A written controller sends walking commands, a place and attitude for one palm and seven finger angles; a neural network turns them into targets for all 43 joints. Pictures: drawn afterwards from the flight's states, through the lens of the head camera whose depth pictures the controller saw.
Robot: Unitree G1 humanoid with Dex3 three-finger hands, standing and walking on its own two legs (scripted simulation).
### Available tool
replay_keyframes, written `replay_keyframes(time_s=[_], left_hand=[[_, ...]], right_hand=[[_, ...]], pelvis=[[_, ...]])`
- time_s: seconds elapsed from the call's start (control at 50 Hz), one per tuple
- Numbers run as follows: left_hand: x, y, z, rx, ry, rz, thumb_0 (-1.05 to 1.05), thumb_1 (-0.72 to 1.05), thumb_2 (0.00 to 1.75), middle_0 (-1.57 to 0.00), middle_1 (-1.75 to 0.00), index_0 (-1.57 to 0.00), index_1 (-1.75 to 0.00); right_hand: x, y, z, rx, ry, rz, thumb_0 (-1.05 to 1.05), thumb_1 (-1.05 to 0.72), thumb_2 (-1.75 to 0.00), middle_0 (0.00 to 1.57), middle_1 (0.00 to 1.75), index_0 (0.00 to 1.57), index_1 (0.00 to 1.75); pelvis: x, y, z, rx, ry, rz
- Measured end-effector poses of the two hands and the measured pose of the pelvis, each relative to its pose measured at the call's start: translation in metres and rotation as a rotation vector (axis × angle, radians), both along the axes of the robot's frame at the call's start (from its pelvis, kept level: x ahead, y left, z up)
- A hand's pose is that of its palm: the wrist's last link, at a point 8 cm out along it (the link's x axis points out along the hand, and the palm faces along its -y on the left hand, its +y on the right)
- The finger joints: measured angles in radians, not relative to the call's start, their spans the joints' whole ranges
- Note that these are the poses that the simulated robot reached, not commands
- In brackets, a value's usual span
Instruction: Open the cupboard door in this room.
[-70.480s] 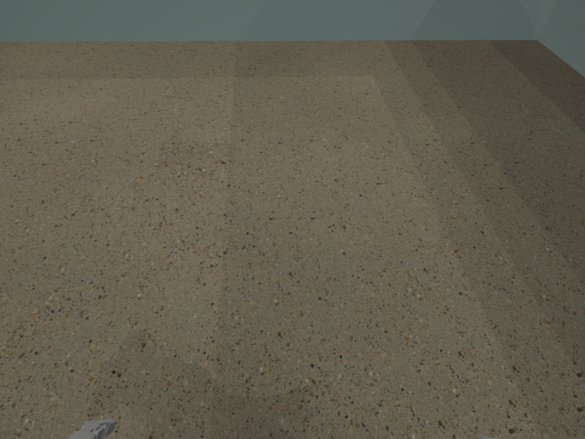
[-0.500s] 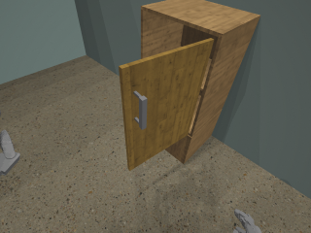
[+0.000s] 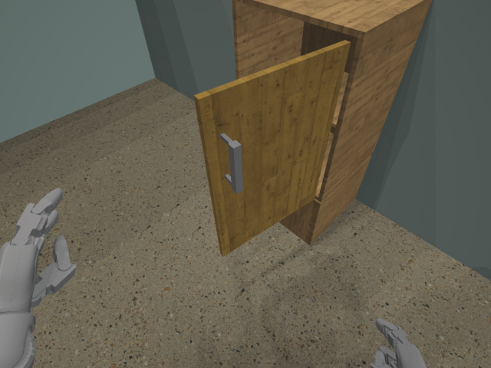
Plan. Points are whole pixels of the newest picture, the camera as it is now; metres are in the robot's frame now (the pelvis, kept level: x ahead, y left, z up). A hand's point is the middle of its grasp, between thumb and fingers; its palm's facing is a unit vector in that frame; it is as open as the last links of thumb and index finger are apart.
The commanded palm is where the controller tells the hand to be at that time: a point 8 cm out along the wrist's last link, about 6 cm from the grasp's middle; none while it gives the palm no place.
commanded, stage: let the arm hang, fingers relaxed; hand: left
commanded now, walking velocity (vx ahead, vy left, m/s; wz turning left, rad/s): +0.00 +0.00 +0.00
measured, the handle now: (231, 163) +0.54 +0.07 +0.01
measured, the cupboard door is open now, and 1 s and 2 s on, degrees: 81 81 81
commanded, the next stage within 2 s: look to check the result in 1.04 s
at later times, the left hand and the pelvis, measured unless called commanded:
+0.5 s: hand out of the picture -0.10 +0.20 -0.16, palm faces +0.06 -0.97 -0.23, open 7.2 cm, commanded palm none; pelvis -0.02 +0.02 +0.01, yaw +2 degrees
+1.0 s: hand out of the picture -0.04 +0.18 -0.17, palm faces +0.06 -0.98 -0.18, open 7.3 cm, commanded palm none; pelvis -0.02 +0.02 +0.01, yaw +1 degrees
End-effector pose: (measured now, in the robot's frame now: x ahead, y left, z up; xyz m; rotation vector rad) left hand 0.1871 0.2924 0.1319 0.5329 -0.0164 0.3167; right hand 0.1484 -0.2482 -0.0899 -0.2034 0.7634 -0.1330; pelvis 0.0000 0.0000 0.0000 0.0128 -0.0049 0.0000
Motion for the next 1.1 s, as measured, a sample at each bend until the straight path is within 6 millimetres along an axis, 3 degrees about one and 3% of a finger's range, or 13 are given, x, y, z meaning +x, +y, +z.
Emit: replay_keyframes(time_s=[0.04,0.08,0.12,0.16,0.22,0.3,0.38,0.44,0.5,0.62,0.86,1.1], left_hand=[[0.003,0.001,-0.062,-0.089,0.243,0.015,0.01,0.9,0.9,-0.2,-0.3,-0.21,-0.3],[-0.011,-0.006,-0.127,-0.198,0.498,0.051,0.01,0.9,0.9,-0.2,-0.3,-0.2,-0.3],[-0.041,-0.021,-0.183,-0.3,0.727,0.079,0.01,0.9,0.9,-0.2,-0.3,-0.2,-0.3],[-0.079,-0.041,-0.226,-0.396,0.921,0.101,0.01,0.91,0.9,-0.2,-0.3,-0.2,-0.3],[-0.14,-0.065,-0.263,-0.524,1.128,0.172,0.0,0.93,0.9,-0.2,-0.3,-0.21,-0.3],[-0.201,-0.052,-0.272,-0.549,1.268,0.287,-0.02,1.01,0.9,-0.21,-0.3,-0.21,-0.3],[-0.252,-0.044,-0.267,-0.542,1.411,0.356,-0.01,0.98,0.9,-0.2,-0.3,-0.21,-0.3],[-0.278,-0.041,-0.262,-0.536,1.486,0.391,0.0,0.96,0.9,-0.2,-0.3,-0.21,-0.3],[-0.291,-0.04,-0.258,-0.534,1.524,0.407,0.0,0.94,0.9,-0.2,-0.3,-0.2,-0.3],[-0.285,-0.046,-0.26,-0.542,1.505,0.386,0.01,0.92,0.9,-0.2,-0.3,-0.2,-0.3],[-0.228,-0.065,-0.269,-0.564,1.352,0.278,0.01,0.91,0.9,-0.2,-0.3,-0.2,-0.3],[-0.236,-0.063,-0.266,-0.553,1.379,0.312,0.01,0.91,0.9,-0.2,-0.3,-0.2,-0.3]], right_hand=[[0.005,0.005,-0.011,0.015,0.028,0.028,0.01,-0.9,-0.9,0.2,0.3,0.2,0.3],[0.003,0.01,-0.02,0.025,0.073,0.043,0.01,-0.9,-0.9,0.2,0.3,0.2,0.3],[-0.006,0.016,-0.024,0.029,0.126,0.047,0.01,-0.9,-0.9,0.2,0.3,0.2,0.3],[-0.021,0.02,-0.026,0.024,0.192,0.042,0.01,-0.9,-0.9,0.2,0.3,0.2,0.3],[-0.052,0.024,-0.03,0.01,0.316,0.027,0.01,-0.9,-0.9,0.2,0.3,0.2,0.3],[-0.098,0.029,-0.036,0.0,0.495,0.01,0.01,-0.9,-0.9,0.2,0.3,0.2,0.3],[-0.138,0.03,-0.041,0.002,0.615,-0.035,0.0,-0.92,-0.9,0.2,0.3,0.2,0.3],[-0.162,0.032,-0.043,0.011,0.674,-0.06,0.0,-0.92,-0.9,0.2,0.3,0.2,0.3],[-0.181,0.038,-0.045,0.025,0.716,-0.076,0.0,-0.92,-0.9,0.2,0.3,0.2,0.3],[-0.2,0.053,-0.049,0.064,0.744,-0.09,0.0,-0.91,-0.9,0.2,0.3,0.2,0.3],[-0.193,0.074,-0.054,0.119,0.686,-0.094,0.01,-0.91,-0.9,0.2,0.3,0.2,0.3],[-0.192,0.063,-0.054,0.113,0.692,-0.107,0.0,-0.91,-0.9,0.2,0.3,0.2,0.3]], pelvis=[[-0.004,0.004,-0.005,0.003,0.016,0.012],[-0.008,0.006,-0.006,0.001,0.014,0.02],[-0.011,0.007,-0.005,0.002,0.002,0.027],[-0.013,0.007,-0.003,0.003,-0.009,0.03],[-0.015,0.007,0.001,-0.006,-0.018,0.035],[-0.019,0.006,0.006,-0.022,-0.019,0.045],[-0.021,0.011,0.009,-0.027,-0.02,0.044],[-0.022,0.015,0.01,-0.026,-0.022,0.04],[-0.023,0.019,0.011,-0.024,-0.024,0.037],[-0.026,0.023,0.011,-0.019,-0.027,0.032],[-0.026,0.023,0.01,-0.013,-0.029,0.028],[-0.022,0.017,0.01,-0.01,-0.023,0.026]])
